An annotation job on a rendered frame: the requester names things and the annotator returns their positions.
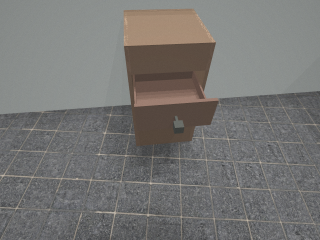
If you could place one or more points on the cabinet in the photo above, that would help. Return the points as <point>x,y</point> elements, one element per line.
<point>165,41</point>

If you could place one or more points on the drawer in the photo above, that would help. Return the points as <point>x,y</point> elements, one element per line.
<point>159,97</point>

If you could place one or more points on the handle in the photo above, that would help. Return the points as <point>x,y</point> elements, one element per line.
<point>178,126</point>

